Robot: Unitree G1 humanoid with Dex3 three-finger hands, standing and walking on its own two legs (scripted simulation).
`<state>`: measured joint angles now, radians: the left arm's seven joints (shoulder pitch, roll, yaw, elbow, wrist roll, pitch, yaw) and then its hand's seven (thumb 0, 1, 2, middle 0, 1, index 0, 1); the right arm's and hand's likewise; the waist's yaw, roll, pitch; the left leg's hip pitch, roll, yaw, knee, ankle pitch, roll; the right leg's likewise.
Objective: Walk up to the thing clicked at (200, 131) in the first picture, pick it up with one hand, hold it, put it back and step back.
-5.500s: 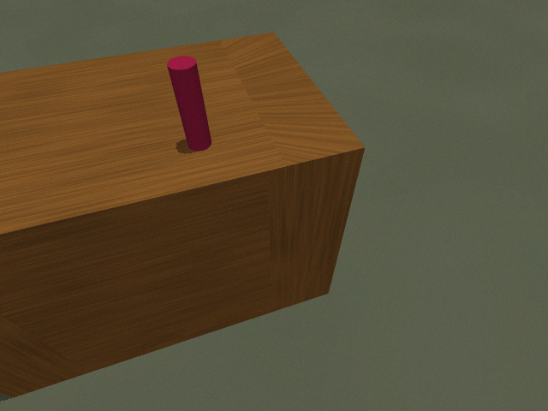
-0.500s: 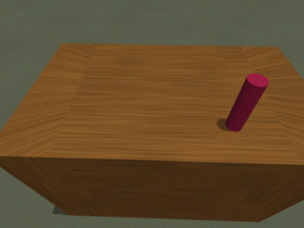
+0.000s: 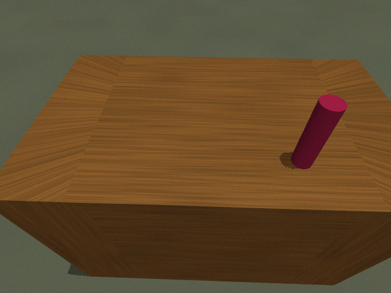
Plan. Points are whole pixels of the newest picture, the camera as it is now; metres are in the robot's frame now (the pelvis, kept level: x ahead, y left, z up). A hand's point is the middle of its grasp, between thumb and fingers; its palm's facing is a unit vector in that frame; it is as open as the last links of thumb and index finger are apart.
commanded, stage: stand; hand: right
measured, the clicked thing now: (314, 135) +0.45 -0.26 +0.06
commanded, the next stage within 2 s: rise first in 0.38 s
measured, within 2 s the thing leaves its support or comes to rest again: neither
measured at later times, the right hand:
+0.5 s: hand out of the picture +0.08 -0.25 -0.16, palm faces -0.03 +0.94 -0.34, open 7.4 cm
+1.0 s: hand (340, 279) +0.17 -0.26 -0.06, palm faces +0.28 +0.89 -0.37, open 16.3 cm
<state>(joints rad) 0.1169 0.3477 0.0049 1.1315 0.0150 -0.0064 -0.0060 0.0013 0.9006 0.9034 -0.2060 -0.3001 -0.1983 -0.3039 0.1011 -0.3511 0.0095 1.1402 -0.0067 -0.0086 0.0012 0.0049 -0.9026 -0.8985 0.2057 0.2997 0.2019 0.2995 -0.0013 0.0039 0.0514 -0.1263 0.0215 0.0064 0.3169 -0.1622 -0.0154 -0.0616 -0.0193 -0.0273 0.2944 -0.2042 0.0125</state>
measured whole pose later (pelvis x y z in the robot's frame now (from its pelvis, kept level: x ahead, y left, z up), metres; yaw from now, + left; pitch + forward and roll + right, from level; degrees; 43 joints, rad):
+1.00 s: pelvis +0.00 +0.00 -0.01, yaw -2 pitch +0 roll +0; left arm 0.21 0.24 0.08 0.64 -0.03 -0.07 0.09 0.00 -0.26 0.10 -0.07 -0.05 -0.06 -0.05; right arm 0.30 -0.31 -0.15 0.37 0.05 -0.05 -0.09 0.00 0.27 -0.11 0.06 0.06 0.06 0.06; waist -0.03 -0.03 0.00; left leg -0.19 0.03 0.04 0.40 -0.22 -0.01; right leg -0.15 -0.02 0.01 0.41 -0.26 0.01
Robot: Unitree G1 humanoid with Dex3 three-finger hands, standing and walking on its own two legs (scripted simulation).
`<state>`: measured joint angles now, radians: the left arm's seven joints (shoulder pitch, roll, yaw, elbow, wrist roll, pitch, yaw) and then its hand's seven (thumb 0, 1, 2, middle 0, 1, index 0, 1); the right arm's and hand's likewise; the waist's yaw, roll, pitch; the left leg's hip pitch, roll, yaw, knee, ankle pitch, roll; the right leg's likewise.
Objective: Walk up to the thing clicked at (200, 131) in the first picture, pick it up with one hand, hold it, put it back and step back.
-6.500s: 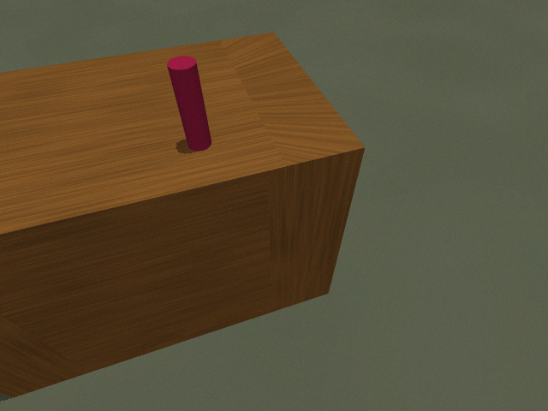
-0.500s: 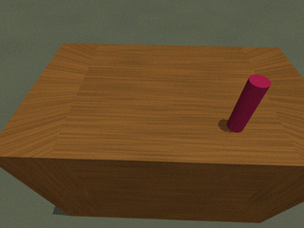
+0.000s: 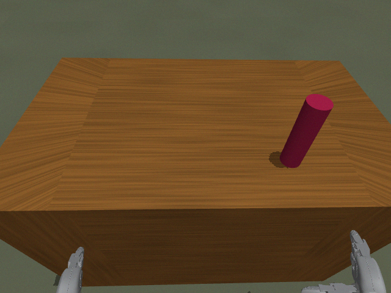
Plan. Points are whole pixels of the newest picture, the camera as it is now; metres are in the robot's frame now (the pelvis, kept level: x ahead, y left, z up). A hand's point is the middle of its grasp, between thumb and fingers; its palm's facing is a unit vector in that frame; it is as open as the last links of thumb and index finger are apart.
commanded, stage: rise first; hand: right
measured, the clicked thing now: (302, 134) +0.45 -0.24 +0.07
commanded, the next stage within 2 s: go down in 1.24 s
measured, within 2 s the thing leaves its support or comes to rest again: neither
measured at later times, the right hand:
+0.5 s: hand (359, 254) +0.18 -0.26 +0.05, palm faces +0.31 +0.87 -0.38, open 17.7 cm
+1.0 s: hand (385, 253) +0.17 -0.27 +0.10, palm faces +0.37 +0.84 -0.41, open 17.6 cm
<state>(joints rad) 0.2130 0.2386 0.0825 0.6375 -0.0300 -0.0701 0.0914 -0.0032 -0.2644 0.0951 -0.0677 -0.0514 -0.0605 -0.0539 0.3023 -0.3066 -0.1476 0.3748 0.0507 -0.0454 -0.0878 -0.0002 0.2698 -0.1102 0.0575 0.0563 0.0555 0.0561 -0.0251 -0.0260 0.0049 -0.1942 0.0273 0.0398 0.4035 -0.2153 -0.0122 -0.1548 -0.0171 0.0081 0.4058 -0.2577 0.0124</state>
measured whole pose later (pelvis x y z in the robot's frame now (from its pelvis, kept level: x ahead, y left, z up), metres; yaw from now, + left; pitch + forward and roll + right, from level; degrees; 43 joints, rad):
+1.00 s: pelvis -0.02 +0.00 +0.00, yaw -1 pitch -4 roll +0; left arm 0.23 0.21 0.17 0.64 -0.02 -0.10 0.04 -0.01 -0.55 0.05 -0.06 -0.05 -0.05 -0.06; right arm 0.42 -0.33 -0.31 -0.13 0.05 -0.24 -0.03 -0.01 0.58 -0.03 0.05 0.06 0.06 0.06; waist -0.05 -0.05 0.05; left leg -0.13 0.04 0.05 0.40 -0.20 -0.01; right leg -0.09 -0.01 0.02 0.39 -0.23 0.01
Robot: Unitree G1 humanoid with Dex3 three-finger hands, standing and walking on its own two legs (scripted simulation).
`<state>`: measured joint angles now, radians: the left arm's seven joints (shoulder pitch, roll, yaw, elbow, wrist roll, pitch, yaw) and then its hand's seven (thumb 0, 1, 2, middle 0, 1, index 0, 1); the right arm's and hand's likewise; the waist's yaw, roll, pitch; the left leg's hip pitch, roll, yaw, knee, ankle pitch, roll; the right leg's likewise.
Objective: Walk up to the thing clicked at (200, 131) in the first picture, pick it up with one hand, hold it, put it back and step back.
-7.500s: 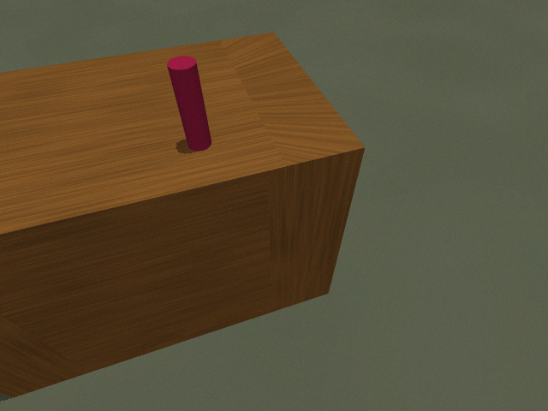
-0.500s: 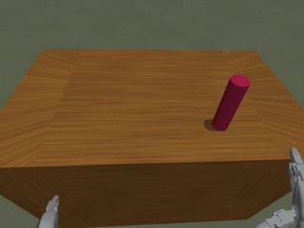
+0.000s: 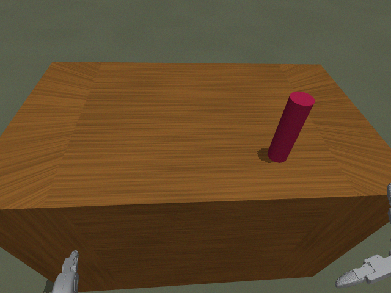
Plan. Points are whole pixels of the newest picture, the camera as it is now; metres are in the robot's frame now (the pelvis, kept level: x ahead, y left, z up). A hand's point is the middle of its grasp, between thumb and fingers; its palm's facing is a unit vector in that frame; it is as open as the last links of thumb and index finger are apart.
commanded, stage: rise first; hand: right
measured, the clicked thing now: (288, 130) +0.48 -0.24 +0.07
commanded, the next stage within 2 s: go down in 0.24 s
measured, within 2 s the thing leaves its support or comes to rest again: neither
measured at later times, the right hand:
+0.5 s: hand (379, 229) +0.19 -0.28 +0.12, palm faces +0.40 +0.81 -0.43, open 17.3 cm
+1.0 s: hand out of the picture +0.28 -0.35 +0.14, palm faces +0.26 +0.95 -0.15, open 17.3 cm
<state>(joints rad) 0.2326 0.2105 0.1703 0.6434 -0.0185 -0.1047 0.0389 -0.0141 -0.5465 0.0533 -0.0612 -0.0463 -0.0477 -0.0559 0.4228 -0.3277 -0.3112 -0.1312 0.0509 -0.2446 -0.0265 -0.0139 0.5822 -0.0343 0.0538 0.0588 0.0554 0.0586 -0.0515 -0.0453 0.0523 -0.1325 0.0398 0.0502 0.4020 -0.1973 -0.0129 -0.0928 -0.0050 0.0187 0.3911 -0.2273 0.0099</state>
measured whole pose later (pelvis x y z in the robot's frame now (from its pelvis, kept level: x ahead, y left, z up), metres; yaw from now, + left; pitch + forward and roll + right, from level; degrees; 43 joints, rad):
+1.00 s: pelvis +0.00 +0.00 +0.00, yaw +0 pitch -1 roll +0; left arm 0.20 0.22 0.04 0.70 -0.03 -0.16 0.15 -0.01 -0.54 0.05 -0.06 -0.04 -0.05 -0.05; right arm -0.14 -0.57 -0.57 0.50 0.27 -0.15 0.41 -0.01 0.50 -0.05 0.05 0.05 0.05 0.05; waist 0.00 -0.01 -0.02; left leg -0.21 0.04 0.05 0.42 -0.20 -0.02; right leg -0.19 -0.01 0.02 0.44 -0.24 0.01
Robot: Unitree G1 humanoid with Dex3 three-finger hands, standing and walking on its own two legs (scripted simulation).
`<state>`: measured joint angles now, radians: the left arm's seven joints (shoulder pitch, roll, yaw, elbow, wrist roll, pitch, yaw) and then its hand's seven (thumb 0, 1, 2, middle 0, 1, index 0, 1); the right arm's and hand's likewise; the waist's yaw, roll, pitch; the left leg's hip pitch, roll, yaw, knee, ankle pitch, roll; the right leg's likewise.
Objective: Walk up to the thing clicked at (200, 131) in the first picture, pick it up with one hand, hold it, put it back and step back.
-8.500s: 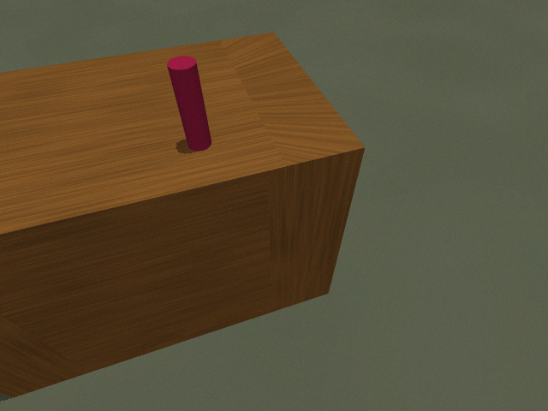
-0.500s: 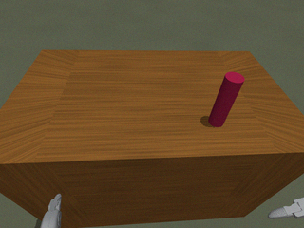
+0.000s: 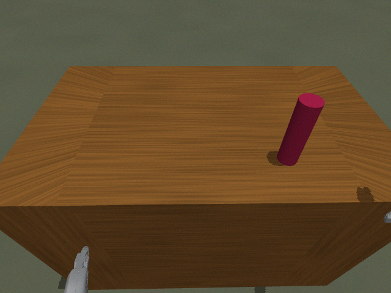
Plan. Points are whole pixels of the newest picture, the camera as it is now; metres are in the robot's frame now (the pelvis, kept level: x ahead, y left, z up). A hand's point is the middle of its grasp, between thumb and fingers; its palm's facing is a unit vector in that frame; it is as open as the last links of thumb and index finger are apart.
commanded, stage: go down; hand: right
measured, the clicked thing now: (297, 132) +0.48 -0.23 +0.07
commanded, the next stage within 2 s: none
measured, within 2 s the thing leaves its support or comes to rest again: neither
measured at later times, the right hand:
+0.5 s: hand out of the picture +0.31 -0.38 +0.15, palm faces +0.22 +0.98 +0.00, open 17.4 cm
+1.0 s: hand out of the picture +0.35 -0.40 +0.15, palm faces +0.22 +0.98 +0.02, open 17.4 cm
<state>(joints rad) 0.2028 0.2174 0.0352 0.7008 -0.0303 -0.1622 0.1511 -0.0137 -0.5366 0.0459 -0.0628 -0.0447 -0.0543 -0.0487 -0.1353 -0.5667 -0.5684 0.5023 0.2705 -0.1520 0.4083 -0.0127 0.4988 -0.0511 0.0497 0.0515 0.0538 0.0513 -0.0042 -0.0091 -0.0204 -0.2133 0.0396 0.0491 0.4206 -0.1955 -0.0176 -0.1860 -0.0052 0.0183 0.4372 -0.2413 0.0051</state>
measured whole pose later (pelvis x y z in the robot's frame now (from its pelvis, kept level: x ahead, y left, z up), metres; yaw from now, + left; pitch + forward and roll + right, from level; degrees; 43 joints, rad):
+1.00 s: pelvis +0.01 +0.00 -0.01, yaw +0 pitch +7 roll +2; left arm 0.22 0.26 -0.06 0.67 0.00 -0.24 0.22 -0.01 -0.56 0.07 -0.07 -0.05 -0.05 -0.06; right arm -0.50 -0.85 -0.67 1.00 0.26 -0.08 0.63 -0.01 0.52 -0.06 0.05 0.05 0.05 0.05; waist 0.05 0.01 -0.07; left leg -0.39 0.02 0.06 0.50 -0.23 -0.02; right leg -0.40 -0.03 0.03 0.59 -0.32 0.00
